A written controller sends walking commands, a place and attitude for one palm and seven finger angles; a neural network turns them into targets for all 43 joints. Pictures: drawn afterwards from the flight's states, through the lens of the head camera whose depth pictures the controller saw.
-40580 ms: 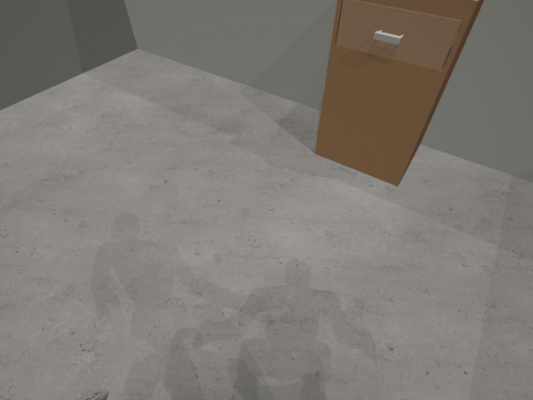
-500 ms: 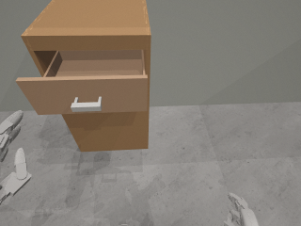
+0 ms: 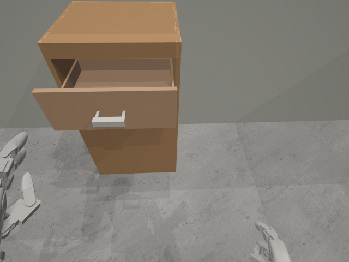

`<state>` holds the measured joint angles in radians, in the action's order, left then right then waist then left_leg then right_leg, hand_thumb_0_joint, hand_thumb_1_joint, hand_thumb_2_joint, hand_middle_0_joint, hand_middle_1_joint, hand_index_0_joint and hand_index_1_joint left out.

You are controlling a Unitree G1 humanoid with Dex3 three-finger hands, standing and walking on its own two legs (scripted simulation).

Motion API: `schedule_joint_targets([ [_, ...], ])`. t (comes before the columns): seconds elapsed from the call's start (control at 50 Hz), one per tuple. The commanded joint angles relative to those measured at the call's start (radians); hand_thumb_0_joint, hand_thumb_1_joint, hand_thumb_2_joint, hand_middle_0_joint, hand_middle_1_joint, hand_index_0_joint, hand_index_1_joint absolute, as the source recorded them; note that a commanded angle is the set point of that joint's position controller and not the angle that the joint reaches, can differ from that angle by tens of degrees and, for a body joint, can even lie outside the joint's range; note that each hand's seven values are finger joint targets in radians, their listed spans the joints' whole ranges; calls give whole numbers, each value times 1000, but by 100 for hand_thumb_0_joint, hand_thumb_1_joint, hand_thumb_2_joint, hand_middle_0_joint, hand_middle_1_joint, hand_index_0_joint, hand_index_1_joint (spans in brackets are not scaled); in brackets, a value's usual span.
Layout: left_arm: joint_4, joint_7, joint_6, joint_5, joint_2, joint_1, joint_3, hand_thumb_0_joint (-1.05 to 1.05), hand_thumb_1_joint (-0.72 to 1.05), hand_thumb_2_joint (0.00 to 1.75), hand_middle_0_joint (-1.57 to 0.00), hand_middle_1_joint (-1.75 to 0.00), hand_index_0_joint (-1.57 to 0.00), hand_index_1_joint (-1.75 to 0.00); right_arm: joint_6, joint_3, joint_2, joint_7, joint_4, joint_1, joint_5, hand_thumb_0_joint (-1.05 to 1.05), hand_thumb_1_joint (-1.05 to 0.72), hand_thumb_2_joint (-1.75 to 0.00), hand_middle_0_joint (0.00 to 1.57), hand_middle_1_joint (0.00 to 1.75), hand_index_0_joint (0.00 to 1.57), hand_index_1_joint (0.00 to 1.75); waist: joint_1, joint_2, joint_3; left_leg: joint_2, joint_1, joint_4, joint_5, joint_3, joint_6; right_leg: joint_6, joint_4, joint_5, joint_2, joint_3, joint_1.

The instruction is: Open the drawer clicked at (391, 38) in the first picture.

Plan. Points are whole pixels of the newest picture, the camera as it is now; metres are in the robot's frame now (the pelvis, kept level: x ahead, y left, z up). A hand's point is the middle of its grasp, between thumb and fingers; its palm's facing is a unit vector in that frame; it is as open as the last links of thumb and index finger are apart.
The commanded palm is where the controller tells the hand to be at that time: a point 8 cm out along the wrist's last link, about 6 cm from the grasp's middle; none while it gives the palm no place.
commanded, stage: stop stepping back and stand still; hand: left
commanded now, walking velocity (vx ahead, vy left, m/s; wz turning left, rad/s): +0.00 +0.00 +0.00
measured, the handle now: (110, 117) +0.56 +0.25 -0.03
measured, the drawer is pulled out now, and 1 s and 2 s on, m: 0.19 0.19 0.19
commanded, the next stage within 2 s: let the arm hang, fingers relaxed in 0.04 s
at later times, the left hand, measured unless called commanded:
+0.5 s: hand out of the picture -0.01 +0.17 -0.18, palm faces +0.05 -0.99 -0.16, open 7.1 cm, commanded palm none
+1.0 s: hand out of the picture -0.02 +0.13 -0.18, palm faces +0.09 -0.98 -0.17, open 7.4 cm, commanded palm none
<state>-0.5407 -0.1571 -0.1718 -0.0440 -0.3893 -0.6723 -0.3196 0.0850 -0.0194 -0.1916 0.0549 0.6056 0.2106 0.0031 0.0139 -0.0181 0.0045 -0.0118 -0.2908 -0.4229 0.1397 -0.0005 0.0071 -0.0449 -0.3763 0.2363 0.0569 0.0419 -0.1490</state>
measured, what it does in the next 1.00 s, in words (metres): stands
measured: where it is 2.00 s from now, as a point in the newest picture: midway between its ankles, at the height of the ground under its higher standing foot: outside the picture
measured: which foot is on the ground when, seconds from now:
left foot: down 0.00-1.00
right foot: down 0.00-1.00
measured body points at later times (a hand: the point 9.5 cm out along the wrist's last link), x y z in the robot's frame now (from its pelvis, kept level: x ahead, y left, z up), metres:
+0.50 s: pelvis -0.02 +0.00 -0.01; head +0.01 +0.01 +0.44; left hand -0.01 +0.22 -0.17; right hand +0.02 -0.25 -0.15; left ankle +0.05 +0.11 -0.74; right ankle -0.02 -0.09 -0.74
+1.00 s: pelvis -0.01 -0.02 +0.00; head -0.01 -0.03 +0.44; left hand -0.03 +0.19 -0.16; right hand -0.03 -0.21 -0.18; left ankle +0.05 +0.11 -0.74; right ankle -0.02 -0.09 -0.74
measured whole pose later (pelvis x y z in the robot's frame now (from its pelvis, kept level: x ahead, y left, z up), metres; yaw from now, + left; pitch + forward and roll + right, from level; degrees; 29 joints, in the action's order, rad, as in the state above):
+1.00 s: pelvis -0.01 -0.02 +0.00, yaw +1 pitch -3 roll +0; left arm 1.13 -0.03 0.00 0.00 -0.09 -0.31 -0.02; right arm -0.03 0.00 -0.09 0.04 1.11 0.32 0.03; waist 0.01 -0.04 -0.03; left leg -0.01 -0.27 -0.46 0.15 0.03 -0.02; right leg -0.08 -0.45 0.28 0.06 0.07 -0.13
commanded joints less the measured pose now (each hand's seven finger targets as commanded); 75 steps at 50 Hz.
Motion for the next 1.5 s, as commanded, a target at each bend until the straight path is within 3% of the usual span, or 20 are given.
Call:
schedule_joint_targets([
  [0.0, -198, -28, -40, -1, -139, 40, -108, 0, 90, 90, -20, -30, -20, -30, 51, 50, -129, 18, -144, -93, -5, 0, -90, -90, 20, 30, 20, 30, 2, -49, 56, -43, 110, 61, -15, 53, 12, 40, 109, -57, -74, -75, -62],
  [0.1, -207, -30, -32, 3, -149, 67, -109, 0, 90, 90, -20, -30, -20, -30, 47, 52, -133, 20, -147, -96, -5, 0, -90, -90, 20, 30, 20, 30, 0, -31, 43, -33, 108, 63, 1, 51, 7, 41, 131, -41, -71, -70, -63],
  [0.12, 652, 117, 84, 91, -6, 218, 241, 0, 90, 90, -20, -30, -20, -30, 93, 105, -299, -73, 109, -129, 1, 0, -90, -90, 20, 30, 20, 30, 21, -46, -43, -92, -17, -97, -176, 95, 20, -2, -83, -125, -140, -11, -166],
  [0.14, 698, 142, 138, 74, -3, 201, 209, 0, 90, 90, -20, -30, -20, -30, 34, 103, -259, -69, 118, -44, -5, 0, -90, -90, 20, 30, 20, 30, 7, -23, 37, -93, 55, -111, -217, 89, 21, -6, -73, -92, -136, -78, -166],
  [0.16, 728, 150, 149, 70, 20, 229, 216, 0, 90, 90, -20, -30, -20, -30, 9, 90, -235, -64, 111, -26, 3, 0, -90, -90, 20, 30, 20, 30, 4, -1, 58, -101, 34, -122, -174, 117, 38, -11, -96, -8, -127, -69, -177],
  [0.18, 774, 154, 151, 74, 18, 260, 221, 0, 90, 90, -20, -30, -20, -30, -9, 82, -232, -61, 105, -28, 8, 0, -90, -90, 20, 30, 20, 30, 1, 36, 62, -100, 7, -115, -138, 143, 54, -16, -110, 14, -119, -70, -160],
  [0.2, 831, 155, 152, 78, 10, 295, 227, 0, 90, 90, -20, -30, -20, -30, -21, 79, -235, -58, 105, -37, 14, 0, -90, -90, 20, 30, 20, 30, -5, 144, 62, -99, 3, -112, -134, 162, 59, -19, -109, 8, -117, -74, -147],
  [0.24, 958, 156, 158, 75, -3, 357, 231, 0, 90, 90, -20, -30, -20, -30, -42, 74, -240, -51, 124, -52, 18, 0, -90, -90, 20, 30, 20, 30, -6, 154, 59, -78, -9, -112, -116, 163, 60, -33, -88, -30, -143, -105, -116],
  [0.28, 1099, 151, 173, 69, 6, 419, 244, 0, 90, 90, -20, -30, -20, -30, -66, 63, -215, -45, 165, -50, 23, 0, -90, -90, 20, 30, 20, 30, 0, 102, 27, -65, 4, -86, -67, 157, 47, -41, -56, 12, -154, -118, -125],
  [0.36, 1332, 143, 190, 59, 32, 418, 266, 0, 90, 90, -20, -30, -20, -30, -92, 38, -163, -36, 245, -34, 28, 0, -90, -90, 20, 30, 20, 30, -16, -90, -24, -75, -41, 48, 49, 188, 45, -23, -33, 75, -120, -105, -46],
  [0.4, 1418, 143, 186, 57, 38, 394, 267, 0, 90, 90, -20, -30, -20, -30, -96, 37, -152, -29, 282, -16, 25, 0, -90, -90, 20, 30, 20, 30, -23, -83, -30, -69, -37, 62, 92, 178, 38, -23, 2, 81, -124, -107, -23],
  [0.46, 1514, 142, 180, 52, 80, 362, 267, 0, 90, 90, -20, -30, -20, -30, -97, 37, -111, -19, 345, 37, 23, 0, -90, -90, 20, 30, 20, 30, -15, -154, 6, -63, 16, 68, 104, 162, 34, -33, 31, 66, -133, -113, -10],
  [0.56, 1610, 137, 173, 48, 121, 326, 281, 0, 90, 90, -20, -30, -20, -30, -99, 40, -75, -10, 418, 118, 15, 0, -90, -90, 20, 30, 20, 30, -4, -34, -32, -69, 67, 50, 53, 138, 34, -34, 80, 64, -142, -104, -50],
  [0.72, 1668, 125, 175, 47, 165, 272, 288, 0, 90, 90, -20, -30, -20, -30, -107, 38, -22, -5, 476, 180, 19, 0, -90, -90, 20, 30, 20, 30, -1, 22, -126, -64, 59, 48, 90, 116, 35, -35, 101, 155, -135, -106, -125],
  [0.8, 1665, 120, 173, 48, 173, 260, 285, 0, 90, 90, -20, -30, -20, -30, -104, 39, -3, -6, 485, 193, 18, 0, -90, -90, 20, 30, 20, 30, -4, 43, -119, -58, 60, 33, 60, 104, 33, -35, 98, 153, -137, -114, -125],
  [0.94, 1652, 116, 169, 48, 188, 277, 279, 0, 90, 90, -20, -30, -20, -30, -100, 36, 25, -5, 497, 194, 20, 0, -90, -90, 20, 30, 20, 30, -4, 6, -143, -58, 57, 16, 5, 86, 29, -36, 94, 106, -144, -113, -131],
  [1.02, 1647, 116, 168, 48, 189, 289, 276, 0, 90, 90, -20, -30, -20, -30, -100, 36, 32, -5, 497, 190, 21, 0, -90, -90, 20, 30, 20, 30, -6, 22, -154, -55, 51, 6, -6, 79, 26, -36, 105, 109, -150, -117, -131],
  [1.08, 1649, 118, 167, 46, 188, 296, 275, 0, 90, 90, -20, -30, -20, -30, -97, 34, 29, -2, 497, 186, 21, 0, -90, -90, 20, 30, 20, 30, -6, -34, -145, -60, 61, 10, -21, 79, 24, -36, 105, 82, -149, -121, -119],
  [1.24, 1649, 116, 164, 44, 186, 303, 274, 0, 90, 90, -20, -30, -20, -30, -91, 33, 11, 2, 494, 184, 18, 0, -90, -90, 20, 30, 20, 30, -7, -9, -99, -73, 92, 17, -95, 82, 22, -28, 93, -48, -145, -103, -49],
  [1.48, 1659, 111, 161, 43, 181, 295, 274, 0, 90, 90, -20, -30, -20, -30, -95, 33, 2, 5, 496, 172, 15, 0, -90, -90, 20, 30, 20, 30, -6, 13, -102, -72, 118, 7, -109, 62, 14, -10, 105, -140, -151, -97, -30],
])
